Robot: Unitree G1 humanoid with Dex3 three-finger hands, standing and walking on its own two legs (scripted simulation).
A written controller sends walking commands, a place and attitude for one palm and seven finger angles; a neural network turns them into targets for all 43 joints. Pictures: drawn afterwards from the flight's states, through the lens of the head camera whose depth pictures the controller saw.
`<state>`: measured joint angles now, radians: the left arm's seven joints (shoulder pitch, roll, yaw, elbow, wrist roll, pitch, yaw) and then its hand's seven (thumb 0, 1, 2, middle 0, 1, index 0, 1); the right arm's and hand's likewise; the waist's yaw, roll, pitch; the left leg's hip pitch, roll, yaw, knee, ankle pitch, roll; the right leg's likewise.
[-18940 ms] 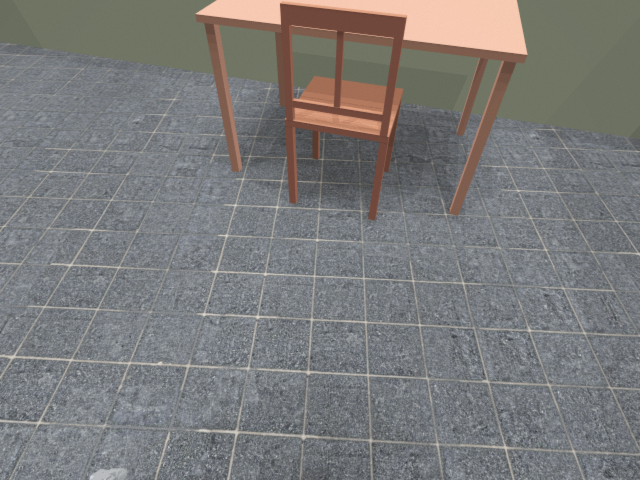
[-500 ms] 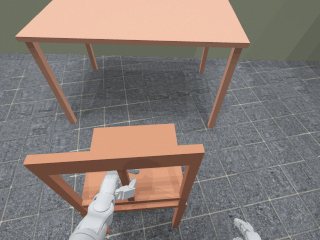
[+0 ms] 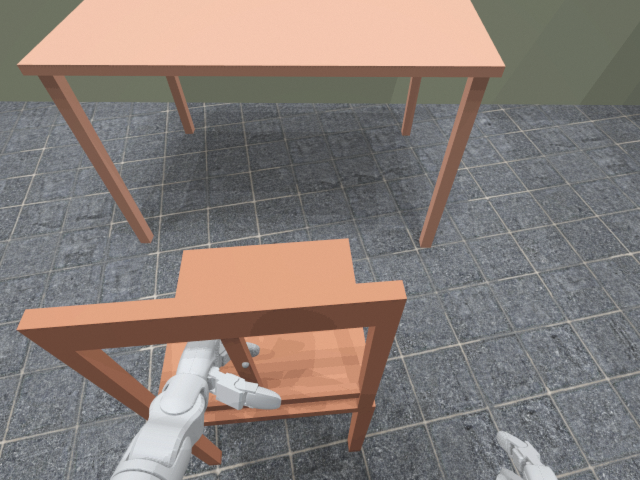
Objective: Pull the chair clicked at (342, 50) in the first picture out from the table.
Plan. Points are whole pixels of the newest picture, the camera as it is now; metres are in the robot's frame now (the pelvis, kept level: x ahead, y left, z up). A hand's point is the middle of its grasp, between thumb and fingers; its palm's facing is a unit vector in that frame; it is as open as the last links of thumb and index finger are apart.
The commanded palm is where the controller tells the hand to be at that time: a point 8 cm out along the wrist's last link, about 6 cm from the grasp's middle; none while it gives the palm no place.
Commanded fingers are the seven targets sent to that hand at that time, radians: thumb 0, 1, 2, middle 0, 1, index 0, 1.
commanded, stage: open the thumb and straighten the fingers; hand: left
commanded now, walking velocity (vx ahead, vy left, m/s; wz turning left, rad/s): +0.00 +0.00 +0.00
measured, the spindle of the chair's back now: (246, 369) +0.29 +0.11 -0.09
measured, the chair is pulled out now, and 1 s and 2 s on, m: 0.60 0.60 0.60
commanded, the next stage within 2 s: draw the fingers out of the gap in 0.30 s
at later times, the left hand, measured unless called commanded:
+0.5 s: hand (236, 374) +0.27 +0.12 -0.05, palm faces -0.11 -0.99 -0.10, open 17.4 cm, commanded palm +0.25 +0.17 -0.02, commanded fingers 0.00 -0.55 0.20 0.00 0.00 0.00 0.00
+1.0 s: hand (221, 444) +0.19 +0.12 -0.05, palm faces -0.10 -0.99 -0.11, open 17.5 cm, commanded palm +0.17 +0.18 -0.02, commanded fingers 0.00 -0.55 0.20 0.00 0.00 0.00 0.00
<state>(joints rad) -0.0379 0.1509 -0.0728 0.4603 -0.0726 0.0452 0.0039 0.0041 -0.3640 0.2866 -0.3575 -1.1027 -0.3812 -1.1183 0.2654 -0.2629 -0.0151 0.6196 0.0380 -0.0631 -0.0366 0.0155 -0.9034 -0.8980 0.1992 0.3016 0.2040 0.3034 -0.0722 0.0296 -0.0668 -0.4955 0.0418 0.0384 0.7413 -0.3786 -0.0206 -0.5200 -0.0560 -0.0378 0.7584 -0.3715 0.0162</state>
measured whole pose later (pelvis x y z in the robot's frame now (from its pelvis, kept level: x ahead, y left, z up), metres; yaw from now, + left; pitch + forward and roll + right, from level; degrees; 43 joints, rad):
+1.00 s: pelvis +0.01 +0.01 -0.03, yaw +2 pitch +10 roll -1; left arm 0.47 0.19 -0.15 -0.12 -0.03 0.18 -0.01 -0.01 -0.53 0.20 0.00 0.00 0.00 0.00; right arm 0.24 -0.22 0.03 0.47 0.03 -0.10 -0.08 0.02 -0.90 -0.90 0.20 0.30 0.21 0.30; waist -0.05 0.03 -0.13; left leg -0.65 0.03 -0.01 0.96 -0.49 -0.01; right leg -0.64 -0.08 -0.08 0.94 -0.48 0.03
